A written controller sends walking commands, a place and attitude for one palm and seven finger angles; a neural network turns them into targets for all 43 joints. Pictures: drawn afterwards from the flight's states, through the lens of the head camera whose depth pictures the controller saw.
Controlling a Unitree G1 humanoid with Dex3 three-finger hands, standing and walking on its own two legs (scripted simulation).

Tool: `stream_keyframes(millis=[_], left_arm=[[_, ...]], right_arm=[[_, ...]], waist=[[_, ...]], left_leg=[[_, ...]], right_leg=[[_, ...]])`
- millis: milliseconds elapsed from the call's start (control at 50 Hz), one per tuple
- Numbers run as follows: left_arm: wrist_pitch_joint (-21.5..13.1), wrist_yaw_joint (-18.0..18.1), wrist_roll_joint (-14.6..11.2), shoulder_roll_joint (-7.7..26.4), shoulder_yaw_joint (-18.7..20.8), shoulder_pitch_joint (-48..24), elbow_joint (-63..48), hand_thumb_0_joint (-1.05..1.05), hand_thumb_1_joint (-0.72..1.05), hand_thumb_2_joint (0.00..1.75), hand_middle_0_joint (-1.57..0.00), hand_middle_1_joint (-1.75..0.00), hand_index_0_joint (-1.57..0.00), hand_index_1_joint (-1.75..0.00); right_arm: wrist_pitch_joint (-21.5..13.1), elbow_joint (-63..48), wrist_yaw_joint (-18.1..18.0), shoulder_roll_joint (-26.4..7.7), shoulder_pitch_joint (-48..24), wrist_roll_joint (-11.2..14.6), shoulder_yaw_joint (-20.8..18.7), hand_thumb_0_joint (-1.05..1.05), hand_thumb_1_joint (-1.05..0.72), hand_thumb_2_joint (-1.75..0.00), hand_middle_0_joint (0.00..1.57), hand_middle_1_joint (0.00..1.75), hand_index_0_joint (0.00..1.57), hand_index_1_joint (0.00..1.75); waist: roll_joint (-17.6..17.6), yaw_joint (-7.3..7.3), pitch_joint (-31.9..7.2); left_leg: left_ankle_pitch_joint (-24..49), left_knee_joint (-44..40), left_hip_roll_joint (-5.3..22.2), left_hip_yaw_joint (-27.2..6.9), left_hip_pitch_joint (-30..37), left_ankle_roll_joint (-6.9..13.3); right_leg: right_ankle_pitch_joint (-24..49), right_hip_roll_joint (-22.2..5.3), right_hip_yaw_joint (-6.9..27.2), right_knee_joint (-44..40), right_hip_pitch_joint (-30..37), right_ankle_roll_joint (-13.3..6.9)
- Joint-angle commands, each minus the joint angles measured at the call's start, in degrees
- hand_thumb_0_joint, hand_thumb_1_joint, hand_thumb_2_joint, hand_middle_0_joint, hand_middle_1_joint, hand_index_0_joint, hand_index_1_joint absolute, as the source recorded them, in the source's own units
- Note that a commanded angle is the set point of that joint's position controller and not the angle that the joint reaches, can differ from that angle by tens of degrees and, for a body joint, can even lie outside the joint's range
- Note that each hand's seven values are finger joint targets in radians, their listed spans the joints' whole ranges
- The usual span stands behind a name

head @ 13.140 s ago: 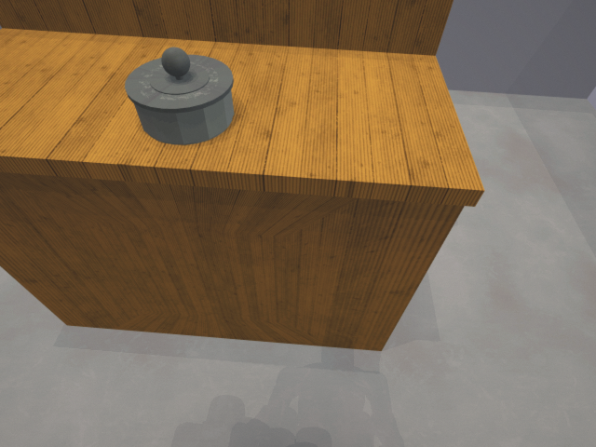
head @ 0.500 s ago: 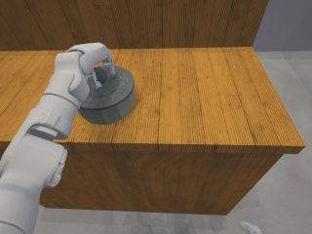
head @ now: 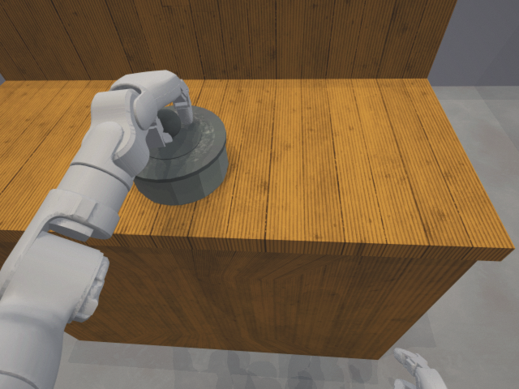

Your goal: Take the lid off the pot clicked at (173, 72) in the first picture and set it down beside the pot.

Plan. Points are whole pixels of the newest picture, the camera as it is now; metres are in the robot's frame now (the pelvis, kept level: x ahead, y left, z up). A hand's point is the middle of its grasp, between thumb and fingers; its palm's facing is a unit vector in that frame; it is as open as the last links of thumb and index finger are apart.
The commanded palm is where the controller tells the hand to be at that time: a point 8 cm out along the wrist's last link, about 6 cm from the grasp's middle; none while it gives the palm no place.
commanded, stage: close the fingers and squeeze the knob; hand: left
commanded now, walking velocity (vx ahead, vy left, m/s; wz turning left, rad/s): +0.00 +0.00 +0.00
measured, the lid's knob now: (166, 123) +0.49 +0.15 +0.17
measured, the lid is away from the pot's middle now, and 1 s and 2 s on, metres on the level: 0.00 0.01 0.01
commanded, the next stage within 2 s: lift the lid straight up in 0.26 s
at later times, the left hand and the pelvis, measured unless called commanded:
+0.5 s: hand (159, 127) +0.45 +0.15 +0.19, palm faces -0.30 -0.06 -0.95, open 7.4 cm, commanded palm +0.44 +0.16 +0.26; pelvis +0.00 +0.00 +0.00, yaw +0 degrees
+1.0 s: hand (147, 103) +0.46 +0.16 +0.23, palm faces -0.26 -0.07 -0.96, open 7.4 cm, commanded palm +0.44 +0.16 +0.30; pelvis +0.00 +0.00 +0.00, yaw +0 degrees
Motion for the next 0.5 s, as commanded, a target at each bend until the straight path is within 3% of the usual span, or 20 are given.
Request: stream_keyframes(millis=[0, 40, 100, 140, 160, 180, 200, 240, 260, 300, 340, 360, 420, 440, 460, 480], left_arm=[[-0.4, 1.9, 1.8, 14.4, 7.9, -30.8, -7.9, 0.0, 0.49, 1.01, -0.73, -0.95, -0.77, -0.96], [-0.5, 1.8, 0.5, 12.1, 6.0, -31.5, -9.5, 0.0, 0.51, 1.01, -0.74, -0.95, -0.78, -0.96], [-0.8, 1.8, 1.8, 12.4, 6.3, -33.7, -12.1, 0.0, 0.55, 1.02, -0.75, -0.95, -0.79, -0.97], [-0.6, 1.7, 0.5, 9.8, 4.6, -31.6, -9.2, 0.0, 0.57, 1.03, -0.76, -0.96, -0.8, -0.97], [-0.8, 2.0, 1.6, 14.3, 8.4, -31.5, -8.2, 0.0, 0.58, 1.04, -0.76, -0.96, -0.8, -0.97], [-0.8, 1.7, 1.9, 14.1, 7.7, -31.8, -6.4, 0.0, 0.59, 1.04, -0.76, -0.96, -0.81, -0.98], [-0.8, 1.8, 1.8, 13.5, 7.2, -32.4, -6.4, 0.0, 0.6, 1.04, -0.77, -0.96, -0.81, -0.98], [-1.0, 1.5, 0.1, 7.6, 2.7, -33.5, -9.6, 0.0, 0.61, 1.05, -0.78, -0.96, -0.82, -0.98], [-0.9, 1.8, 1.2, 11.0, 5.7, -32.3, -7.2, 0.0, 0.62, 1.05, -0.78, -0.96, -0.82, -0.98], [-0.9, 1.9, 2.0, 12.8, 6.6, -33.5, -5.5, 0.0, 0.63, 1.05, -0.78, -0.96, -0.83, -0.99], [-1.3, 1.9, 0.6, 12.3, 6.5, -33.4, -7.8, 0.0, 0.64, 1.05, -0.79, -0.96, -0.83, -0.99], [-1.6, 2.0, 1.7, 15.0, 8.6, -34.3, -8.5, 0.0, 0.64, 1.05, -0.79, -0.96, -0.83, -0.99], [-1.8, 1.6, 1.7, 14.5, 7.7, -36.9, -9.7, 0.0, 0.64, 1.05, -0.79, -0.96, -0.83, -0.99], [-1.9, 1.7, 0.2, 11.6, 5.4, -36.8, -11.5, 0.0, 0.64, 1.05, -0.79, -0.96, -0.83, -0.99], [-1.8, 1.9, 1.3, 14.6, 8.0, -37.3, -9.6, 0.0, 0.64, 1.05, -0.79, -0.96, -0.83, -0.99], [-1.8, 1.6, 1.6, 15.0, 7.9, -38.6, -9.8, 0.0, 0.64, 1.05, -0.79, -0.96, -0.84, -0.99]], right_arm=[[-2.2, -7.0, -0.8, -6.7, -2.8, -0.1, -2.2, 0.0, -0.9, -0.9, 0.2, 0.3, 0.2, 0.3], [-1.9, -7.1, -0.8, -7.1, -2.7, -0.1, -2.5, 0.0, -0.9, -0.9, 0.2, 0.3, 0.2, 0.3], [-2.3, -7.3, -0.7, -6.5, -2.7, -0.3, -2.5, 0.0, -0.9, -0.9, 0.2, 0.3, 0.2, 0.3], [-2.1, -6.9, -0.6, -6.8, -2.2, -0.2, -2.7, 0.0, -0.9, -0.9, 0.2, 0.3, 0.2, 0.3], [-2.1, -6.4, -0.7, -6.8, -1.5, -0.3, -2.6, 0.0, -0.9, -0.9, 0.2, 0.3, 0.2, 0.3], [-2.1, -6.8, -1.0, -6.9, -2.2, -0.3, -2.4, 0.0, -0.9, -0.9, 0.2, 0.3, 0.2, 0.3], [-2.2, -6.6, -1.0, -6.7, -2.0, -0.1, -2.3, 0.0, -0.9, -0.9, 0.2, 0.3, 0.2, 0.3], [-2.2, -7.1, -0.9, -6.7, -2.4, -0.1, -2.9, 0.0, -0.9, -0.9, 0.2, 0.3, 0.2, 0.3], [-2.2, -6.3, -0.9, -6.7, -1.5, -0.3, -2.8, 0.0, -0.9, -0.9, 0.2, 0.3, 0.2, 0.3], [-2.4, -6.1, -1.1, -6.9, -1.3, -0.4, -2.5, 0.0, -0.9, -0.9, 0.2, 0.3, 0.2, 0.3], [-2.4, -6.5, -1.0, -7.3, -1.2, -0.4, -2.8, 0.0, -0.9, -0.9, 0.2, 0.3, 0.2, 0.3], [-2.6, -6.3, -1.1, -7.0, -1.2, -0.5, -2.8, 0.0, -0.9, -0.9, 0.2, 0.3, 0.2, 0.3], [-3.2, -6.5, -1.3, -6.7, -1.4, -0.6, -2.7, 0.0, -0.9, -0.9, 0.2, 0.3, 0.2, 0.3], [-3.2, -6.8, -1.1, -6.9, -1.5, -0.4, -2.9, 0.0, -0.9, -0.9, 0.2, 0.3, 0.2, 0.3], [-3.4, -6.0, -1.2, -6.7, -1.0, -0.6, -2.9, 0.0, -0.9, -0.9, 0.2, 0.3, 0.2, 0.3], [-3.4, -6.1, -1.4, -6.9, -1.0, -0.6, -2.9, 0.0, -0.9, -0.9, 0.2, 0.3, 0.2, 0.3]], waist=[[-5.1, -0.54, -22.7], [-3.8, -1.14, -23.4], [-2.4, -0.8, -25.1], [-1.8, -1.55, -22.7], [-4.6, -0.72, -23.6], [-5.1, -0.84, -21.7], [-5.8, -0.81, -22.2], [-3.6, -1.86, -22.7], [-4.9, -1.12, -22.9], [-4.7, -1.12, -22.2], [-4.0, -1.24, -23.9], [-4.8, -0.63, -25.6], [-3.1, -0.92, -24.7], [-2.0, -1.66, -25.0], [-3.2, -1.15, -24.2], [-3.1, -1.26, -23.7]], left_leg=[[16.9, 0.9, -2.7, -1.9, 15.6, 2.9], [17.8, 1.0, -2.6, -2.0, 16.4, 3.1], [20.1, 1.3, -2.4, -2.7, 18.7, 2.9], [20.0, 1.4, -2.4, -2.5, 18.1, 3.1], [18.5, 0.8, -2.2, -2.5, 17.0, 2.8], [16.1, 0.7, -2.7, -2.1, 15.1, 3.0], [15.8, 0.3, -2.7, -2.2, 15.2, 3.0], [17.1, 0.7, -2.5, -2.3, 17.5, 3.2], [17.2, 0.5, -2.3, -2.3, 17.1, 3.0], [15.2, 0.4, -2.7, -2.2, 16.1, 3.0], [16.7, 0.6, -2.6, -2.2, 16.8, 3.3], [17.5, 0.4, -2.6, -2.3, 17.3, 3.1], [17.6, 0.3, -2.7, -2.7, 18.0, 3.3], [19.6, 0.6, -2.4, -3.0, 19.3, 3.4], [17.9, 0.2, -2.3, -2.8, 18.6, 3.2], [16.6, 0.1, -2.6, -2.8, 18.2, 3.3]], right_leg=[[24.3, 3.6, 0.4, -1.1, 1.6, -2.6], [24.9, 3.3, 0.3, -1.4, 1.7, -2.7], [24.7, 3.6, 0.4, -1.1, 0.8, -2.6], [24.0, 3.6, 0.1, -1.8, -0.4, -2.8], [23.7, 3.9, 0.2, -1.5, 1.2, -2.6], [23.5, 3.8, 0.3, -1.7, 1.3, -2.6], [23.7, 3.7, 0.3, -1.4, 1.5, -2.6], [23.3, 3.5, 0.0, -1.9, -0.2, -2.7], [22.6, 3.9, 0.2, -1.7, 0.1, -2.5], [22.5, 3.8, 0.2, -1.7, 0.3, -2.7], [24.2, 3.4, 0.3, -1.8, 1.7, -2.7], [24.4, 3.6, 0.7, -1.4, 2.7, -2.5], [24.6, 3.7, 0.6, -1.7, 1.8, -2.6], [24.7, 3.6, 0.4, -2.0, 1.4, -2.7], [23.3, 3.9, 0.5, -2.1, 1.1, -2.5], [23.4, 3.9, 0.5, -2.4, 1.3, -2.6]])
